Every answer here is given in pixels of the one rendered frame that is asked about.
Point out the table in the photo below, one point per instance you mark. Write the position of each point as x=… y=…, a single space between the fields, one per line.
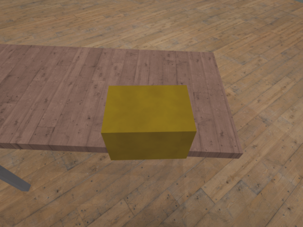
x=54 y=97

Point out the carton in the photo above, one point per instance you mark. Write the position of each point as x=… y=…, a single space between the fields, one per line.
x=148 y=122

